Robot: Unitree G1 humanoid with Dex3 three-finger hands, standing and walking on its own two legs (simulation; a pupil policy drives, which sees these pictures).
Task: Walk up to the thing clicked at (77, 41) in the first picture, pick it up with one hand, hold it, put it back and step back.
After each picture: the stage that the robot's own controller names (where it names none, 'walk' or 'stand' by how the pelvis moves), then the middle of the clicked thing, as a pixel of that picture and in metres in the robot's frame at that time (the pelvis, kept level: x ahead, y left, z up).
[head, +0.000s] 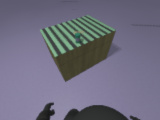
stand; (77, 38) +0.85 +0.19 -0.07
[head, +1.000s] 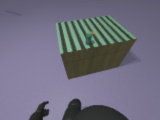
rise first; (88, 39) +0.79 +0.10 -0.06
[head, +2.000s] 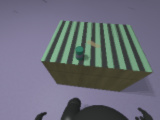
rise first; (79, 53) +0.50 +0.15 -0.03
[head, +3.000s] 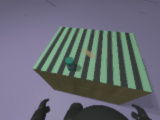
stand; (70, 64) +0.41 +0.20 -0.04
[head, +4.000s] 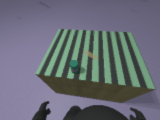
stand; (74, 67) +0.40 +0.15 -0.06
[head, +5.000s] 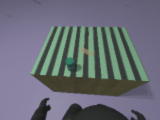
stand; (70, 64) +0.40 +0.18 -0.05
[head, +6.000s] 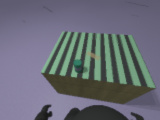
stand; (77, 66) +0.43 +0.14 -0.07
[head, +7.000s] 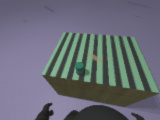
stand; (79, 68) +0.41 +0.11 -0.07
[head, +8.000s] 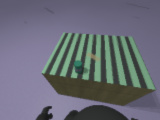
stand; (78, 67) +0.43 +0.13 -0.07
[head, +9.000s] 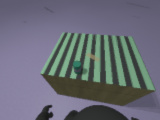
stand; (77, 67) +0.42 +0.13 -0.07
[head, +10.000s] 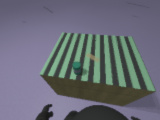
rise first; (76, 68) +0.41 +0.13 -0.07
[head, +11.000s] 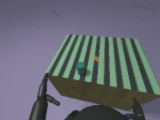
rise first; (80, 69) +0.41 +0.12 -0.07
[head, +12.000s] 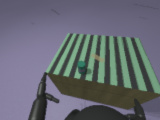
go down; (81, 67) +0.42 +0.12 -0.07
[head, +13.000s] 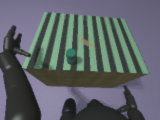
go down; (70, 57) +0.44 +0.11 -0.01
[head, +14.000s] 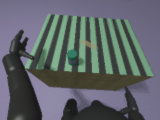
approach; (72, 58) +0.43 +0.11 +0.00
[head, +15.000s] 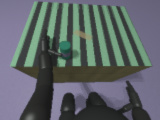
close in; (65, 50) +0.45 +0.12 +0.04
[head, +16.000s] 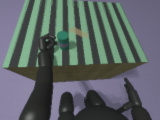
lift; (63, 41) +0.52 +0.11 +0.04
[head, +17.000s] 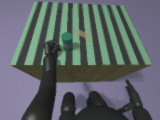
lift; (67, 42) +0.52 +0.11 +0.04
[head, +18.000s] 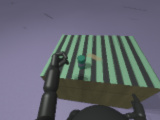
lift; (81, 62) +0.48 +0.10 -0.02
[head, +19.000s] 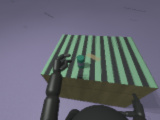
stand; (80, 61) +0.49 +0.11 -0.04
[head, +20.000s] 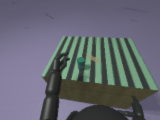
stand; (81, 63) +0.48 +0.10 -0.05
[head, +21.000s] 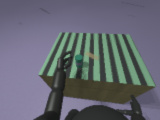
stand; (79, 61) +0.49 +0.11 -0.05
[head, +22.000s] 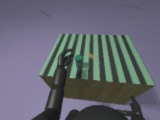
stand; (79, 61) +0.49 +0.11 -0.05
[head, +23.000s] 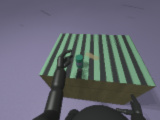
stand; (79, 61) +0.49 +0.11 -0.05
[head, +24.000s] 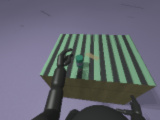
stand; (79, 61) +0.49 +0.11 -0.05
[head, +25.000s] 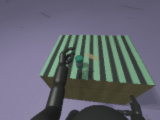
stand; (79, 61) +0.50 +0.11 -0.05
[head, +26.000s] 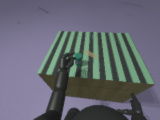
stand; (78, 59) +0.50 +0.11 -0.04
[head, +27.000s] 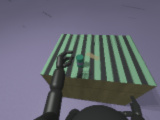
stand; (80, 61) +0.50 +0.11 -0.05
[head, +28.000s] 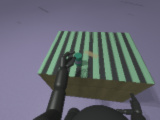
stand; (78, 59) +0.50 +0.11 -0.04
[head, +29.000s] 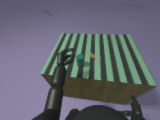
stand; (80, 60) +0.50 +0.11 -0.05
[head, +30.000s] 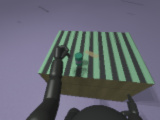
crouch; (78, 59) +0.50 +0.11 -0.05
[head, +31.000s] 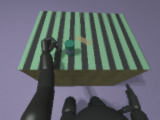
lower; (69, 48) +0.50 +0.11 +0.01
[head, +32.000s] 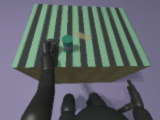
lower; (67, 44) +0.51 +0.11 +0.03
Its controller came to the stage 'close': yes
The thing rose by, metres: 0.01
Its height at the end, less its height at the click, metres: +0.00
